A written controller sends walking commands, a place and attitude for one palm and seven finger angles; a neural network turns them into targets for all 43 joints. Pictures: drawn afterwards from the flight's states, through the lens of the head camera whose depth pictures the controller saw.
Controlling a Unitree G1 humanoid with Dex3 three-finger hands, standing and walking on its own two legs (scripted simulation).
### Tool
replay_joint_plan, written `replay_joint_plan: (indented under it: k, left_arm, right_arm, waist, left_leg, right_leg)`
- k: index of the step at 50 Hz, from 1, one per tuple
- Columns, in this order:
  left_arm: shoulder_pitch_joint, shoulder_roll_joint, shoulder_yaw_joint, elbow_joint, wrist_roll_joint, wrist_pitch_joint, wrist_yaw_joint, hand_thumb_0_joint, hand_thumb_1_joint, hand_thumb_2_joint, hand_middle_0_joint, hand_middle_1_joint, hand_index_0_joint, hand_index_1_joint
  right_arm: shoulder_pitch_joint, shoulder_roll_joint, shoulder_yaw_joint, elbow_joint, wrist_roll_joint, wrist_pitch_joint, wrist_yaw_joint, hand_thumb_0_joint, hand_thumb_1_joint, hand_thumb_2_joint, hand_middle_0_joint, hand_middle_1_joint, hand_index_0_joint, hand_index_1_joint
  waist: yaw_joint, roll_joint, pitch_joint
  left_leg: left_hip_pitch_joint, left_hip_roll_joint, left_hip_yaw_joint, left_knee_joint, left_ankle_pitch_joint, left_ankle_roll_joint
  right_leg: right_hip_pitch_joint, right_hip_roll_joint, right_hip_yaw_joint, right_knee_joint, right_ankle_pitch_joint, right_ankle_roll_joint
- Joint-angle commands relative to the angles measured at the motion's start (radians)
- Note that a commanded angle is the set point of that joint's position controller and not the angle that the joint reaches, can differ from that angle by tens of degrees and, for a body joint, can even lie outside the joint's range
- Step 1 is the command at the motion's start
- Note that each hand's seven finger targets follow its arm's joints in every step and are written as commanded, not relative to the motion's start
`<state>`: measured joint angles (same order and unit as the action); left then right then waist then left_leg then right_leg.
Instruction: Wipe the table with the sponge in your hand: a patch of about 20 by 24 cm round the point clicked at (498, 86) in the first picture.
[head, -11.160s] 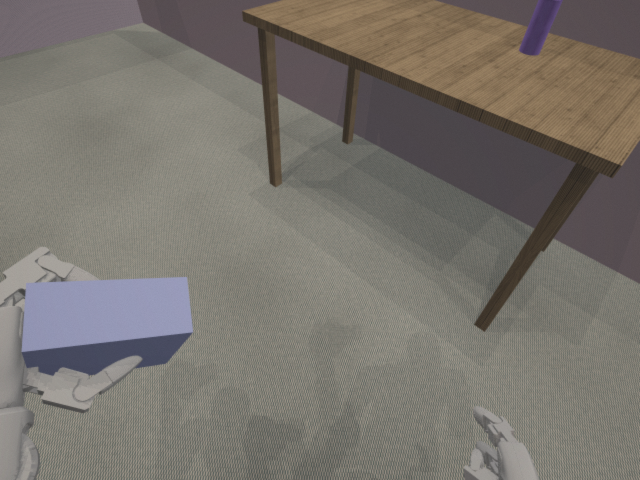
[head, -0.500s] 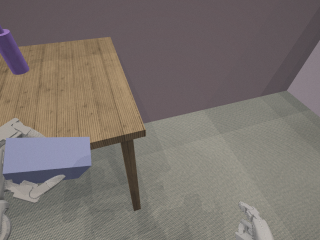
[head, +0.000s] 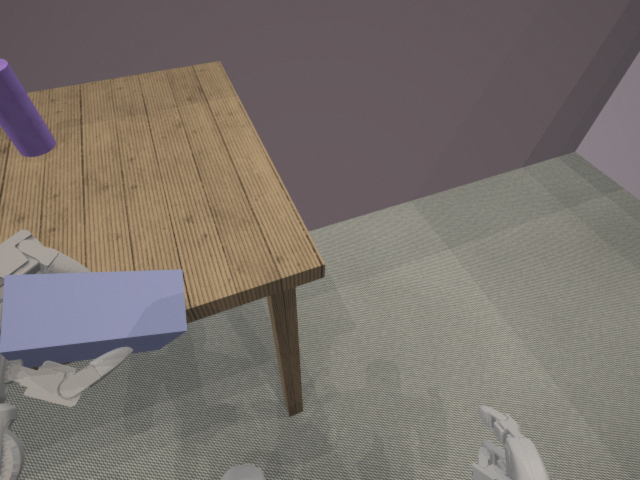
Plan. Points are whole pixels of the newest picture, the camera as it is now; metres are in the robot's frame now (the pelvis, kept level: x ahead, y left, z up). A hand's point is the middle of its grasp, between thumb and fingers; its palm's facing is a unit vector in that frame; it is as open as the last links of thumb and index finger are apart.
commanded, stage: shuffle to correct the standing spot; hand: left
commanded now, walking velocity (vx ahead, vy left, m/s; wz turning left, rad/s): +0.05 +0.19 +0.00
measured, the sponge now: (123, 318) +0.23 +0.21 +0.15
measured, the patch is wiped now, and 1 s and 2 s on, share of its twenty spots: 0.00 0.00 0.00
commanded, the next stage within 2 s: come to a stop and stand still in 0.22 s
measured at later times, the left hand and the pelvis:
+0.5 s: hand out of the picture +0.24 +0.35 +0.18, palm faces +0.39 -0.84 -0.39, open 9.7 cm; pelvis +0.02 +0.11 +0.01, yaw -2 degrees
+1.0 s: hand out of the picture +0.29 +0.36 +0.19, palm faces +0.33 -0.86 -0.39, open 9.7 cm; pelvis +0.02 +0.13 +0.01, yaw -6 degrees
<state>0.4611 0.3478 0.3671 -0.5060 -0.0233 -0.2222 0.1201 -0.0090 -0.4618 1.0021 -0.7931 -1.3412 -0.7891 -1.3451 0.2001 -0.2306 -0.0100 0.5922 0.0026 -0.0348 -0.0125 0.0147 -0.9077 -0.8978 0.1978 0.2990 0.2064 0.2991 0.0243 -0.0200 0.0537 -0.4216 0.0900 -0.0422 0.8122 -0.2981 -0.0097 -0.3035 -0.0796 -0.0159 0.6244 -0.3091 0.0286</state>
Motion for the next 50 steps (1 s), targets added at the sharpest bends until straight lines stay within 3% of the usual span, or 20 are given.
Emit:
replay_joint_plan:
  k: [1, 4, 7, 9, 10, 12, 14, 15, 17, 20, 23, 27, 33, 39, 40, 41, 42, 44, 46, 50]
  left_arm:
    - [-0.148, 0.234, 0.14, -0.238, -0.01, -0.061, 0.023, 0.0, 0.1, 1.3, -1.2, -1.6, -1.2, -1.6]
    - [-0.057, 0.224, 0.18, -0.199, -0.027, -0.065, 0.017, 0.0, 0.1, 1.3, -1.2, -1.6, -1.2, -1.6]
    - [-0.033, 0.231, 0.193, -0.232, -0.023, -0.082, 0.021, 0.0, 0.1, 1.3, -1.2, -1.6, -1.2, -1.6]
    - [-0.014, 0.238, 0.182, -0.194, -0.015, -0.081, 0.031, 0.0, 0.1, 1.3, -1.2, -1.6, -1.2, -1.6]
    - [-0.01, 0.242, 0.182, -0.186, -0.018, -0.08, 0.04, 0.0, 0.1, 1.3, -1.2, -1.6, -1.2, -1.6]
    - [-0.003, 0.246, 0.197, -0.173, -0.01, -0.069, 0.055, 0.0, 0.1, 1.3, -1.2, -1.6, -1.2, -1.6]
    - [-0.038, 0.215, 0.178, -0.224, -0.016, -0.06, 0.042, 0.0, 0.1, 1.3, -1.2, -1.6, -1.2, -1.6]
    - [-0.055, 0.218, 0.179, -0.274, -0.024, -0.069, 0.035, 0.0, 0.1, 1.3, -1.2, -1.6, -1.2, -1.6]
    - [-0.069, 0.243, 0.174, -0.27, -0.024, -0.074, 0.024, 0.0, 0.1, 1.3, -1.2, -1.6, -1.2, -1.6]
    - [-0.098, 0.193, 0.123, -0.287, -0.011, -0.063, 0.035, 0.0, 0.1, 1.3, -1.2, -1.6, -1.2, -1.6]
    - [-0.091, 0.179, 0.088, -0.274, -0.014, -0.042, 0.039, 0.0, 0.1, 1.3, -1.2, -1.6, -1.2, -1.6]
    - [-0.069, 0.191, 0.096, -0.178, -0.01, -0.01, 0.043, 0.0, 0.1, 1.3, -1.2, -1.6, -1.2, -1.6]
    - [-0.082, 0.158, 0.068, -0.109, -0.03, 0.018, 0.032, 0.0, 0.1, 1.3, -1.2, -1.6, -1.2, -1.6]
    - [-0.121, 0.188, 0.067, -0.183, -0.026, 0.018, 0.044, 0.0, 0.1, 1.3, -1.2, -1.6, -1.2, -1.6]
    - [-1.141, 0.955, 0.62, -0.392, 0.131, -0.08, 0.03, 0.0, 0.1, 1.3, -1.2, -1.6, -1.2, -1.6]
    - [-0.613, 0.392, 0.248, 0.172, 0.034, -0.036, -0.016, 0.0, 0.1, 1.3, -1.2, -1.6, -1.2, -1.6]
    - [-0.473, 0.216, 0.106, 0.134, -0.007, -0.025, -0.029, 0.0, 0.1, 1.3, -1.2, -1.6, -1.2, -1.6]
    - [-0.306, 0.191, 0.065, -0.027, -0.026, -0.062, -0.035, 0.0, 0.1, 1.3, -1.2, -1.6, -1.2, -1.6]
    - [-0.138, 0.155, 0.034, -0.121, -0.03, -0.066, -0.03, 0.0, 0.1, 1.3, -1.2, -1.6, -1.2, -1.6]
    - [-0.033, 0.229, 0.13, -0.156, -0.036, -0.06, -0.015, 0.0, 0.1, 1.3, -1.2, -1.6, -1.2, -1.6]
  right_arm:
    - [-0.065, -0.069, -0.046, -0.155, 0.009, -0.085, -0.043, 0.0, -0.9, -0.9, 0.2, 0.3, 0.2, 0.3]
    - [-0.04, -0.096, -0.065, -0.174, 0.027, -0.1, -0.039, 0.0, -0.9, -0.9, 0.2, 0.3, 0.2, 0.3]
    - [-0.068, -0.089, -0.047, -0.169, 0.027, -0.117, -0.018, 0.0, -0.9, -0.9, 0.2, 0.3, 0.2, 0.3]
    - [-0.056, -0.063, -0.046, -0.172, 0.023, -0.111, -0.002, 0.0, -0.9, -0.9, 0.2, 0.3, 0.2, 0.3]
    - [-0.069, -0.073, -0.056, -0.171, 0.02, -0.101, 0.006, 0.0, -0.9, -0.9, 0.2, 0.3, 0.2, 0.3]
    - [-0.076, -0.074, -0.043, -0.145, 0.012, -0.09, 0.002, 0.0, -0.9, -0.9, 0.2, 0.3, 0.2, 0.3]
    - [-0.051, -0.072, -0.044, -0.127, 0.022, -0.074, -0.008, 0.0, -0.9, -0.9, 0.2, 0.3, 0.2, 0.3]
    - [-0.058, -0.11, -0.061, -0.149, 0.025, -0.081, -0.013, 0.0, -0.9, -0.9, 0.2, 0.3, 0.2, 0.3]
    - [-0.038, -0.096, -0.068, -0.149, 0.017, -0.108, -0.014, 0.0, -0.9, -0.9, 0.2, 0.3, 0.2, 0.3]
    - [-0.048, -0.074, -0.05, -0.118, 0.013, -0.131, -0.018, 0.0, -0.9, -0.9, 0.2, 0.3, 0.2, 0.3]
    - [-0.057, -0.071, -0.024, -0.108, 0.0, -0.144, -0.024, 0.0, -0.9, -0.9, 0.2, 0.3, 0.2, 0.3]
    - [-0.065, -0.075, -0.005, -0.113, -0.01, -0.131, -0.037, 0.0, -0.9, -0.9, 0.2, 0.3, 0.2, 0.3]
    - [-0.072, -0.076, -0.013, -0.133, -0.001, -0.103, -0.037, 0.0, -0.9, -0.9, 0.2, 0.3, 0.2, 0.3]
    - [-0.104, -0.087, -0.007, -0.144, -0.004, -0.091, -0.065, 0.0, -0.9, -0.9, 0.2, 0.3, 0.2, 0.3]
    - [0.064, -0.126, -0.043, -0.133, -0.027, -0.145, -0.053, 0.0, -0.9, -0.9, 0.2, 0.3, 0.2, 0.3]
    - [-0.053, -0.015, 0.011, -0.09, -0.002, -0.134, -0.042, 0.0, -0.9, -0.9, 0.2, 0.3, 0.2, 0.3]
    - [-0.068, -0.083, -0.045, -0.143, 0.028, -0.135, -0.03, 0.0, -0.9, -0.9, 0.2, 0.3, 0.2, 0.3]
    - [-0.044, -0.104, -0.045, -0.161, 0.024, -0.147, -0.004, 0.0, -0.9, -0.9, 0.2, 0.3, 0.2, 0.3]
    - [-0.072, -0.102, -0.043, -0.18, 0.022, -0.145, 0.017, 0.0, -0.9, -0.9, 0.2, 0.3, 0.2, 0.3]
    - [-0.093, -0.107, -0.036, -0.189, 0.01, -0.136, 0.004, 0.0, -0.9, -0.9, 0.2, 0.3, 0.2, 0.3]
  waist:
    - [-0.026, 0.05, -0.111]
    - [-0.021, 0.221, -0.164]
    - [0.001, 0.224, -0.161]
    - [-0.017, -0.182, -0.161]
    - [-0.003, -0.33, -0.146]
    - [-0.015, -0.2, -0.134]
    - [-0.064, 0.034, -0.157]
    - [-0.052, 0.259, -0.171]
    - [-0.045, 0.33, -0.187]
    - [-0.035, 0.142, -0.181]
    - [-0.029, 0.211, -0.189]
    - [-0.023, 0.208, -0.139]
    - [-0.023, -0.07, -0.136]
    - [-0.014, 0.124, -0.157]
    - [-0.002, -0.135, 0.139]
    - [-0.005, -0.085, -0.116]
    - [0.017, 0.143, -0.178]
    - [0.018, 0.19, -0.241]
    - [0.027, 0.1, -0.23]
    - [0.015, -0.035, -0.184]
  left_leg:
    - [0.26, -0.085, 0.117, -0.314, 0.074, 0.008]
    - [0.191, 0.103, -0.122, -0.391, 0.398, 0.13]
    - [0.051, 0.056, 0.028, -0.261, 0.335, 0.096]
    - [-0.082, -0.098, 0.149, 0.003, 0.056, -0.011]
    - [-0.128, -0.075, 0.096, 0.12, -0.102, -0.018]
    - [-0.061, -0.008, -0.007, 0.028, -0.19, 0.006]
    - [0.191, -0.082, 0.061, -0.314, 0.086, -0.01]
    - [0.239, 0.041, -0.116, -0.398, 0.277, 0.045]
    - [0.225, 0.174, -0.327, -0.518, 0.226, 0.163]
    - [0.317, 0.169, -0.22, -0.464, 0.401, 0.176]
    - [0.276, 0.148, -0.134, -0.482, 0.423, 0.119]
    - [0.11, 0.127, -0.102, -0.515, 0.127, 0.064]
    - [0.176, -0.05, 0.017, -0.287, 0.06, 0.001]
    - [0.253, -0.001, -0.042, -0.47, 0.176, 0.017]
    - [0.057, 0.026, 0.054, -0.316, 0.177, 0.059]
    - [0.206, -0.052, 0.011, -0.295, 0.231, 0.059]
    - [0.264, -0.054, 0.038, -0.334, 0.222, 0.037]
    - [0.268, -0.031, 0.04, -0.349, 0.209, 0.047]
    - [0.239, -0.023, 0.031, -0.366, 0.207, 0.056]
    - [0.228, -0.009, 0.005, -0.405, 0.137, 0.048]
  right_leg:
    - [-0.041, -0.06, 0.059, -0.053, -0.003, -0.062]
    - [-0.052, 0.086, -0.073, 0.284, -0.102, 0.008]
    - [0.135, 0.037, -0.045, 0.029, 0.048, -0.021]
    - [0.213, -0.187, 0.294, -0.182, 0.34, -0.116]
    - [0.231, -0.285, 0.382, -0.22, 0.434, -0.174]
    - [0.144, -0.299, 0.296, -0.146, 0.423, -0.173]
    - [0.008, -0.089, 0.038, 0.092, 0.263, -0.053]
    - [-0.088, 0.032, -0.062, 0.281, 0.064, 0.01]
    - [-0.195, 0.071, -0.015, 0.547, -0.336, 0.003]
    - [-0.231, 0.033, 0.014, 0.463, -0.168, -0.014]
    - [-0.06, 0.065, -0.017, 0.176, -0.122, -0.022]
    - [0.176, 0.082, -0.023, -0.161, 0.027, -0.033]
    - [0.069, -0.079, 0.26, -0.399, 0.059, -0.132]
    - [0.103, 0.036, 0.094, -0.303, 0.129, -0.054]
    - [-0.103, 0.008, 0.124, -0.432, 0.252, 0.091]
    - [-0.03, -0.043, 0.184, -0.345, 0.21, -0.029]
    - [0.061, -0.033, 0.208, -0.279, 0.289, -0.065]
    - [0.154, -0.029, 0.192, -0.254, 0.315, -0.018]
    - [0.175, -0.012, 0.162, -0.257, 0.276, 0.002]
    - [0.118, 0.01, 0.131, -0.286, 0.165, -0.037]
